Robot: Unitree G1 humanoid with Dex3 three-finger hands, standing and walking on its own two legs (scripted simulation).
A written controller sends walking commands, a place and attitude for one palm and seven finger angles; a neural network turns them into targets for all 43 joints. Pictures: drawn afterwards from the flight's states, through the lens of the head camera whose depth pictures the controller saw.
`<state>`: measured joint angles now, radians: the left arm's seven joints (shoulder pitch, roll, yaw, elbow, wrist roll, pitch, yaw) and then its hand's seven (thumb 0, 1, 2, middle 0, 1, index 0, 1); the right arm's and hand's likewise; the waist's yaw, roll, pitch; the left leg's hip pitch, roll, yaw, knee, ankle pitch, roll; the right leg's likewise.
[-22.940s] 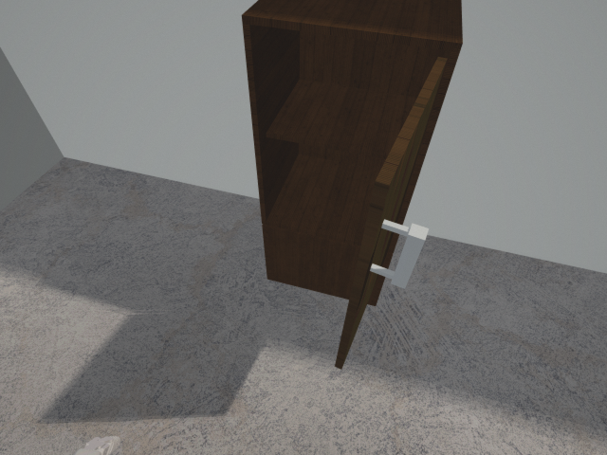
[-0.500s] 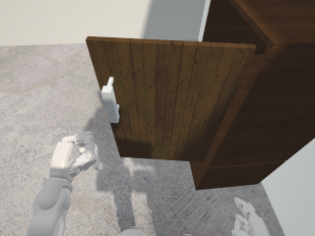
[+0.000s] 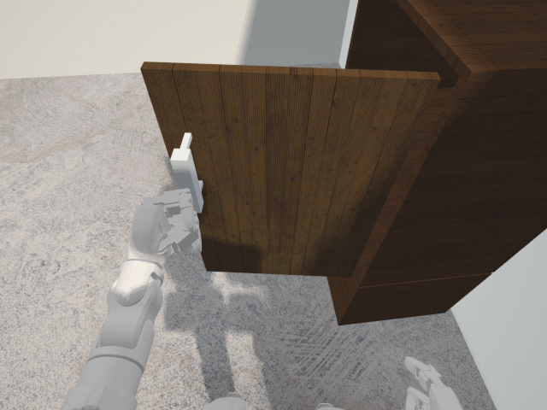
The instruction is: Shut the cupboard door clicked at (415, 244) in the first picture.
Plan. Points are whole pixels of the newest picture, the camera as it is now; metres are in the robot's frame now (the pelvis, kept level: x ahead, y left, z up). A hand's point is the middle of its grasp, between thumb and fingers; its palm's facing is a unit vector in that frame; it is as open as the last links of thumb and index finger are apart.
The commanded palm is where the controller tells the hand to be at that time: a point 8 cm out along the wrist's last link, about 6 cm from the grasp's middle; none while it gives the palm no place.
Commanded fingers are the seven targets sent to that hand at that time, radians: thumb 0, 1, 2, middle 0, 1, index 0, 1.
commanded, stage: bring the fist close to the handle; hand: left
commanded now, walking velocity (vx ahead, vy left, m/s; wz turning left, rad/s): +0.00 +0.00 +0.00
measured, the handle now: (191, 173) +0.47 +0.16 +0.06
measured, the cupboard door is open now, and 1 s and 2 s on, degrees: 81 76 60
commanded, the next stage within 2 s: push the door shut along its arc in 0.42 s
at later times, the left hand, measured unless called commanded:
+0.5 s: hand (202, 226) +0.36 +0.12 +0.07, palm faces +0.00 -1.00 -0.03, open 3.1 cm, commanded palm +0.34 +0.18 +0.07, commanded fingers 0.00 0.90 0.90 -1.30 -1.50 -1.30 -1.50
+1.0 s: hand (204, 196) +0.41 +0.13 +0.07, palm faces -0.10 -0.99 -0.05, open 3.1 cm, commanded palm +0.41 +0.17 +0.07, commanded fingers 0.00 0.90 0.90 -1.30 -1.50 -1.30 -1.50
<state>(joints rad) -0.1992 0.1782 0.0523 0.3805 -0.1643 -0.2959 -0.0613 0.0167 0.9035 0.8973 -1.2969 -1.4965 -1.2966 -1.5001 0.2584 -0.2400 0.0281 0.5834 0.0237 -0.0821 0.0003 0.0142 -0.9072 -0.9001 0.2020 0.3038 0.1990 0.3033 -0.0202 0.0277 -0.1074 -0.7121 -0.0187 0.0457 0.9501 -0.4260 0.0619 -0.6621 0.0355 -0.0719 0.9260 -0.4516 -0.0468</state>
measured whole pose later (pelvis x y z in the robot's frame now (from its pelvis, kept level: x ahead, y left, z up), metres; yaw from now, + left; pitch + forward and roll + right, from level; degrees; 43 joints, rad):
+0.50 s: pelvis +0.00 -0.01 +0.00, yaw +0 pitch +11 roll -1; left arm -0.27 0.18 0.07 0.50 -0.15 -0.36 -0.04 0.02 0.90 0.90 -1.30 -1.50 -1.30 -1.50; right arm 0.27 -0.25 0.01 0.61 0.02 -0.04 0.00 0.01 -0.91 -0.90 0.20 0.30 0.20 0.30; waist -0.03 0.02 -0.10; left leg -0.71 -0.01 0.05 0.93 -0.41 0.05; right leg -0.67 0.04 -0.07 0.92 -0.44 -0.06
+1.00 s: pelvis -0.01 -0.01 -0.01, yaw +1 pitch +14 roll -1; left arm -0.60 0.27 0.12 0.87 -0.17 -0.40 -0.20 0.01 0.90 0.90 -1.33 -1.50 -1.30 -1.50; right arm 0.30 -0.26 0.01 0.65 0.04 -0.05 0.00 0.01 -0.91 -0.90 0.20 0.30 0.20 0.30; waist -0.05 0.03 -0.10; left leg -0.80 -0.02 0.03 0.97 -0.42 0.05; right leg -0.74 0.04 -0.09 0.95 -0.45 -0.06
